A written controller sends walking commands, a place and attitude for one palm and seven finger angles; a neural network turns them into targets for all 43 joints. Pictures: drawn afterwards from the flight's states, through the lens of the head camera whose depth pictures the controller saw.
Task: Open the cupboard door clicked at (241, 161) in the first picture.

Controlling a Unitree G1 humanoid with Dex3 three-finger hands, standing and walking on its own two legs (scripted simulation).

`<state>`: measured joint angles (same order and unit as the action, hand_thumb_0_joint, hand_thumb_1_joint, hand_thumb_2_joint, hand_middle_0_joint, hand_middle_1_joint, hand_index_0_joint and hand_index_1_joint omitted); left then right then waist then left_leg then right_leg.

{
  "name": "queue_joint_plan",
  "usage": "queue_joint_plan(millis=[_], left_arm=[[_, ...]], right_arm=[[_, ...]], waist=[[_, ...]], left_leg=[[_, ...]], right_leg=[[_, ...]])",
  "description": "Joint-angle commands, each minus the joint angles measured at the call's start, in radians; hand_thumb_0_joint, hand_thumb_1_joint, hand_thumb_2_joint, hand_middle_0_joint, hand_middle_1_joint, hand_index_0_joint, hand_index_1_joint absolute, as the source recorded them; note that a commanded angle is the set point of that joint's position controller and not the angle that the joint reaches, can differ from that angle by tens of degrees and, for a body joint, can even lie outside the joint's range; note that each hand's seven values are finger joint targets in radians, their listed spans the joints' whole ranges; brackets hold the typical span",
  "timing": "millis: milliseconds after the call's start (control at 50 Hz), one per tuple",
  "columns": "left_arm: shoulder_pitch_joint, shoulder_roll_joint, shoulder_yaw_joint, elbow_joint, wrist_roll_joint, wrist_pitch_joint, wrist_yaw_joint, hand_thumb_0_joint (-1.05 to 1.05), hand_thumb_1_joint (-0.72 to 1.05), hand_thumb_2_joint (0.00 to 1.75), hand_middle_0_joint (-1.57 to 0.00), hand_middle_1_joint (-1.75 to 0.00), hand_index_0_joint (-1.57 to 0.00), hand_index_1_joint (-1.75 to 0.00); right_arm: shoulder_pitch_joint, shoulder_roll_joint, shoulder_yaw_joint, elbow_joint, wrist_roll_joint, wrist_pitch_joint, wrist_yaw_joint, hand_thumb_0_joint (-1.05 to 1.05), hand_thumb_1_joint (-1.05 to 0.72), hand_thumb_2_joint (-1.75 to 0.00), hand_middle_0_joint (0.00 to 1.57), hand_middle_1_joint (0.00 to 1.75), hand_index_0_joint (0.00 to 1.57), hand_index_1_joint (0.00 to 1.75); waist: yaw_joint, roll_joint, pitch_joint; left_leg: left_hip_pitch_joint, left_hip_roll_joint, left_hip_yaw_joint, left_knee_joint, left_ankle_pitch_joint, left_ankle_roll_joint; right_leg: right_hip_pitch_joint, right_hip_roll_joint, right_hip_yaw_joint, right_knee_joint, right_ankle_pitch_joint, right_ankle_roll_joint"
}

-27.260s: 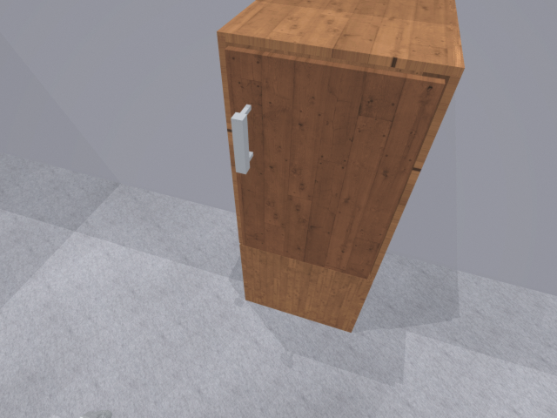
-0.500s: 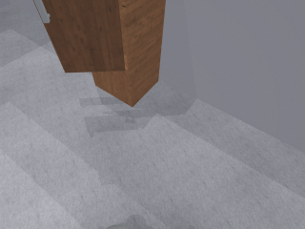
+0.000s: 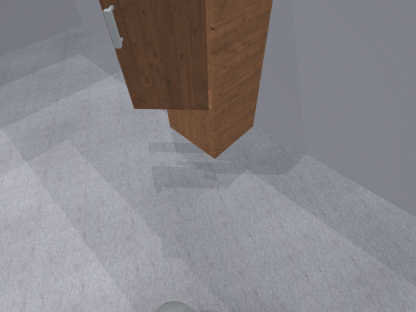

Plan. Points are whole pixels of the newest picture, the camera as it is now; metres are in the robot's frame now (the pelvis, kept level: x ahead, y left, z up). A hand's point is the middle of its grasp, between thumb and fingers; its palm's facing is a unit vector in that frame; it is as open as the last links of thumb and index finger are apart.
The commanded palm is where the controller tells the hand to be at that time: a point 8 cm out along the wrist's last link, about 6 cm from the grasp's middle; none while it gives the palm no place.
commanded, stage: take the last steps up to it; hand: left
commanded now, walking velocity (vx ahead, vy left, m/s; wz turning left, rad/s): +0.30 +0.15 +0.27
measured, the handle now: (114, 26) +1.03 +0.42 +0.06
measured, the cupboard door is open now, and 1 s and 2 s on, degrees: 41 41 41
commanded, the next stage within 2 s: come to a stop and stand still in 1.18 s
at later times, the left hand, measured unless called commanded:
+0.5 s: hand out of the picture +0.11 +0.30 -0.17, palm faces +0.18 -0.96 -0.20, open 7.4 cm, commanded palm none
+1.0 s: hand (108, 221) +0.35 +0.30 -0.15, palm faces +0.18 -0.96 -0.23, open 7.1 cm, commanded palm none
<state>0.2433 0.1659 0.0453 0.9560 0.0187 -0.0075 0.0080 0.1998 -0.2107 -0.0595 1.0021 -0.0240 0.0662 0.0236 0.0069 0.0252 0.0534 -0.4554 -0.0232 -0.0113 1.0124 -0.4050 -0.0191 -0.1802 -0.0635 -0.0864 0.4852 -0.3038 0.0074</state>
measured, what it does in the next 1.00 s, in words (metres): walks ahead: left foot, then right foot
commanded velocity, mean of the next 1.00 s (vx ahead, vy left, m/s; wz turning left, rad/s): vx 0.30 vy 0.09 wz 0.03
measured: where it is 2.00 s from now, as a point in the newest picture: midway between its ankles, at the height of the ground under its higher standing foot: (181, 255)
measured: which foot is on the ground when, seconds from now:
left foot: up 0.00-0.28, down 0.30-0.78, up 0.80-1.00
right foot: down 0.00-0.30, up 0.32-0.74, down 0.76-1.00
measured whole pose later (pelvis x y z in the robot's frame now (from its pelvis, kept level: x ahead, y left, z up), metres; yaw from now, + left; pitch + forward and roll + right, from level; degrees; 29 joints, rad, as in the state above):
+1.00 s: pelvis +0.31 +0.10 +0.01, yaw +6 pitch +1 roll +1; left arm 0.23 0.16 0.07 1.01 0.01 -0.08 0.01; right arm 0.30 -0.16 -0.05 1.08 -0.03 -0.01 0.01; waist -0.01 0.01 0.04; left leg -0.50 0.09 0.05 0.91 -0.27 -0.03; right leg -0.15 -0.03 -0.15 0.36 -0.22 -0.04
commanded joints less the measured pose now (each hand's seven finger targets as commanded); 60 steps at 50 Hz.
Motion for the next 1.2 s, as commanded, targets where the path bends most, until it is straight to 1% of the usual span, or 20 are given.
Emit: queue_joint_plan(millis=[0,180,240,260,280,300,340,420,620,700,720,740,760,780,820,880,1080,1140,1160,1180], left_arm=[[0.091,0.166,0.044,-0.014,0.003,-0.048,0.011,0.0,0.9,0.9,-0.2,-0.3,-0.2,-0.3],[0.164,0.213,0.057,0.071,0.015,-0.051,0.002,0.0,0.9,0.9,-0.2,-0.3,-0.2,-0.3],[0.103,0.197,0.058,0.065,0.01,-0.041,-0.005,0.0,0.9,0.9,-0.2,-0.3,-0.2,-0.3],[0.118,0.127,0.047,0.04,0.001,-0.034,-0.015,0.0,0.9,0.9,-0.2,-0.3,-0.2,-0.3],[0.051,0.09,0.032,-0.013,0.001,-0.03,-0.014,0.0,0.9,0.9,-0.2,-0.3,-0.2,-0.3],[-0.006,0.086,0.03,-0.032,0.006,-0.034,-0.007,0.0,0.9,0.9,-0.2,-0.3,-0.2,-0.3],[-0.027,0.078,0.026,-0.005,0.006,-0.027,-0.014,0.0,0.9,0.9,-0.2,-0.3,-0.2,-0.3],[0.048,0.057,0.021,0.046,0.009,-0.016,-0.025,0.0,0.9,0.9,-0.2,-0.3,-0.2,-0.3],[-0.168,0.06,0.018,-0.049,0.006,-0.015,-0.029,0.0,0.9,0.9,-0.2,-0.3,-0.2,-0.3],[-0.059,0.081,0.029,-0.025,0.008,-0.025,-0.029,0.0,0.9,0.9,-0.2,-0.3,-0.2,-0.3],[0.08,0.127,0.043,0.013,0.011,-0.038,-0.023,0.0,0.9,0.9,-0.2,-0.3,-0.2,-0.3],[0.236,0.216,0.068,0.059,0.014,-0.052,-0.014,0.0,0.9,0.9,-0.2,-0.3,-0.2,-0.3],[0.272,0.268,0.073,0.064,-0.007,-0.048,-0.008,0.0,0.9,0.9,-0.2,-0.3,-0.2,-0.3],[0.188,0.228,0.067,0.041,-0.011,-0.047,0.0,0.0,0.9,0.9,-0.2,-0.3,-0.2,-0.3],[0.063,0.129,0.042,0.014,-0.011,-0.05,0.008,0.0,0.9,0.9,-0.2,-0.3,-0.2,-0.3],[0.061,0.08,0.027,0.036,-0.004,-0.076,0.003,0.0,0.9,0.9,-0.2,-0.3,-0.2,-0.3],[0.124,0.144,0.03,0.119,0.005,-0.075,0.0,0.0,0.9,0.9,-0.2,-0.3,-0.2,-0.3],[0.098,0.15,0.033,0.122,0.002,-0.06,0.002,0.0,0.9,0.9,-0.2,-0.3,-0.2,-0.3],[0.113,0.124,0.026,0.115,0.001,-0.054,-0.001,0.0,0.9,0.9,-0.2,-0.3,-0.2,-0.3],[0.161,0.073,0.018,0.099,-0.006,-0.051,-0.004,0.0,0.9,0.9,-0.2,-0.3,-0.2,-0.3]], right_arm=[[-0.092,-0.064,-0.022,-0.091,0.003,-0.038,0.011,0.0,-0.9,-0.9,0.2,0.3,0.2,0.3],[-0.162,-0.025,0.0,-0.12,0.012,-0.063,0.032,0.0,-0.9,-0.9,0.2,0.3,0.2,0.3],[0.087,-0.097,-0.014,-0.05,0.004,-0.084,0.012,0.0,-0.9,-0.9,0.2,0.3,0.2,0.3],[0.237,-0.21,-0.045,-0.015,-0.01,-0.094,-0.004,0.0,-0.9,-0.9,0.2,0.3,0.2,0.3],[0.356,-0.275,-0.061,0.008,-0.01,-0.089,-0.025,0.0,-0.9,-0.9,0.2,0.3,0.2,0.3],[0.32,-0.269,-0.055,0.015,-0.01,-0.086,-0.029,0.0,-0.9,-0.9,0.2,0.3,0.2,0.3],[0.164,-0.16,-0.026,-0.028,-0.005,-0.097,-0.041,0.0,-0.9,-0.9,0.2,0.3,0.2,0.3],[0.145,-0.087,0.002,-0.01,0.001,-0.136,-0.045,0.0,-0.9,-0.9,0.2,0.3,0.2,0.3],[0.241,-0.081,0.007,0.062,-0.007,-0.135,-0.039,0.0,-0.9,-0.9,0.2,0.3,0.2,0.3],[0.234,-0.085,0.013,0.085,-0.005,-0.128,-0.042,0.0,-0.9,-0.9,0.2,0.3,0.2,0.3],[0.223,-0.074,0.014,0.084,0.005,-0.131,-0.038,0.0,-0.9,-0.9,0.2,0.3,0.2,0.3],[0.241,-0.044,0.014,0.062,0.017,-0.137,-0.032,0.0,-0.9,-0.9,0.2,0.3,0.2,0.3],[0.235,-0.057,0.01,0.043,0.018,-0.13,-0.032,0.0,-0.9,-0.9,0.2,0.3,0.2,0.3],[0.155,-0.065,0.001,0.037,0.012,-0.122,-0.031,0.0,-0.9,-0.9,0.2,0.3,0.2,0.3],[0.101,-0.024,0.002,0.032,0.005,-0.11,-0.027,0.0,-0.9,-0.9,0.2,0.3,0.2,0.3],[0.176,0.025,0.011,0.061,0.0,-0.092,-0.019,0.0,-0.9,-0.9,0.2,0.3,0.2,0.3],[-0.045,0.013,0.004,-0.033,0.005,-0.101,0.012,0.0,-0.9,-0.9,0.2,0.3,0.2,0.3],[0.062,-0.033,-0.001,-0.003,0.001,-0.112,0.001,0.0,-0.9,-0.9,0.2,0.3,0.2,0.3],[0.177,-0.093,-0.012,0.029,-0.006,-0.119,-0.01,0.0,-0.9,-0.9,0.2,0.3,0.2,0.3],[0.286,-0.2,-0.035,0.047,-0.021,-0.124,-0.025,0.0,-0.9,-0.9,0.2,0.3,0.2,0.3]], waist=[[0.034,-0.178,0.019],[0.056,-0.233,0.03],[-0.07,-0.092,-0.06],[-0.127,0.199,-0.155],[-0.165,0.315,-0.174],[-0.146,0.207,-0.129],[-0.072,0.187,-0.017],[-0.005,0.069,-0.027],[-0.029,0.017,0.063],[0.031,0.007,0.016],[0.092,-0.07,-0.041],[0.132,-0.251,-0.148],[0.12,-0.293,-0.164],[0.106,-0.214,-0.095],[0.04,-0.084,0.017],[-0.011,-0.152,-0.032],[0.023,-0.191,0.027],[-0.052,-0.112,0.016],[-0.092,0.01,-0.056],[-0.112,0.233,-0.156]], left_leg=[[-0.192,0.073,0.004,0.06,0.087,-0.028],[0.003,0.051,0.124,-0.355,0.067,-0.007],[0.421,0.016,0.17,-0.558,0.12,0.021],[0.621,0.236,-0.132,-0.603,0.067,0.102],[0.641,0.39,-0.385,-0.755,0.015,0.192],[0.526,0.428,-0.413,-0.789,-0.117,0.232],[0.338,0.367,-0.308,-0.825,-0.124,0.21],[0.333,0.285,-0.104,-0.835,0.277,0.194],[0.362,0.295,-0.027,-0.833,0.392,0.214],[0.304,0.236,0.037,-0.634,0.458,0.159],[0.195,0.172,0.075,-0.434,0.454,0.121],[-0.046,0.046,0.161,-0.145,0.191,0.059],[-0.138,0.011,0.107,0.14,-0.193,0.039],[-0.191,0.066,0.004,0.228,-0.118,0.041],[-0.168,0.137,-0.023,0.169,0.052,0.025],[-0.072,0.14,0.035,-0.002,0.119,-0.01],[-0.009,0.085,0.105,-0.381,0.195,-0.003],[0.261,0.042,0.135,-0.532,0.241,0.016],[0.441,0.094,0.077,-0.558,0.258,0.04],[0.605,0.325,-0.22,-0.598,0.33,0.137]], right_leg=[[0.121,-0.283,0.178,-0.29,0.089,-0.109],[0.098,-0.315,0.05,-0.227,0.189,-0.089],[-0.092,-0.228,-0.063,0.042,0.182,-0.03],[-0.293,-0.099,-0.149,0.356,-0.049,0.022],[-0.469,-0.006,-0.089,0.615,-0.342,0.029],[-0.509,-0.034,0.007,0.756,-0.317,-0.014],[-0.533,-0.094,0.057,0.806,-0.125,-0.018],[-0.438,-0.088,0.047,0.665,0.017,0.0],[-0.332,-0.038,0.012,0.237,0.082,-0.011],[-0.047,0.024,-0.036,0.075,0.106,-0.037],[0.177,-0.005,0.035,0.018,0.113,-0.068],[0.432,-0.266,0.383,-0.08,0.117,-0.172],[0.397,-0.432,0.617,-0.233,0.049,-0.273],[0.263,-0.407,0.607,-0.277,-0.067,-0.259],[0.067,-0.326,0.372,-0.302,0.01,-0.203],[0.026,-0.238,0.151,-0.301,0.259,-0.157],[0.08,-0.244,0.087,-0.251,0.338,-0.135],[-0.041,-0.195,0.037,-0.106,0.294,-0.097],[-0.12,-0.136,-0.005,0.093,0.251,-0.071],[-0.299,-0.004,-0.092,0.369,-0.092,-0.023]])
